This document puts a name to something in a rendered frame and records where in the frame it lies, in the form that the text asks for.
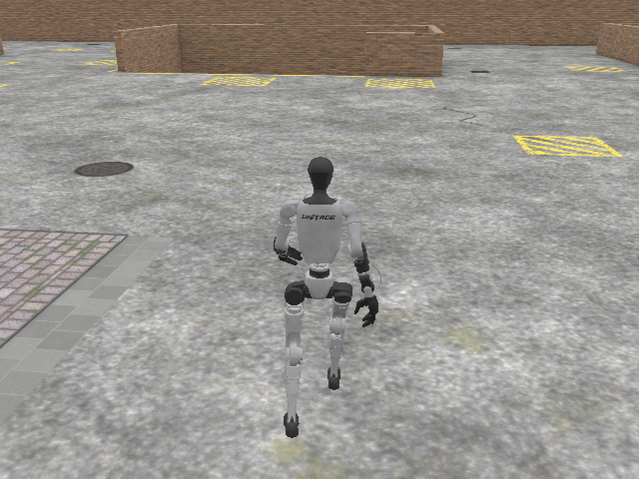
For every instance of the robot right upper arm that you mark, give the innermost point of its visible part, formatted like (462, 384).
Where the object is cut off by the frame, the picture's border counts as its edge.
(351, 212)

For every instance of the right robot forearm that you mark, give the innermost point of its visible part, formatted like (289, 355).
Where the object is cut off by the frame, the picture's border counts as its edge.
(364, 274)

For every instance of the humanoid robot torso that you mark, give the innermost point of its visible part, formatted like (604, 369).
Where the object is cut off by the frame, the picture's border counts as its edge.
(319, 234)

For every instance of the robot right hand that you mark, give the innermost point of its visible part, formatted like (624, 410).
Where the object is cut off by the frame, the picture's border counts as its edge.
(372, 304)

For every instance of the left robot forearm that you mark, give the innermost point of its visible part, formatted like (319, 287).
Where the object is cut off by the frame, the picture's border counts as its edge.
(282, 253)

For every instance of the robot left upper arm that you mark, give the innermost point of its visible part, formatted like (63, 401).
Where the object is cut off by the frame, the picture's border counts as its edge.
(288, 210)

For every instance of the robot left hand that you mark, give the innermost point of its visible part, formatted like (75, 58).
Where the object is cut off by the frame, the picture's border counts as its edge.
(292, 253)

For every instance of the left robot shin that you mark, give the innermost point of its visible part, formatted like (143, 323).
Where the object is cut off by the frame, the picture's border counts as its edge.
(292, 383)

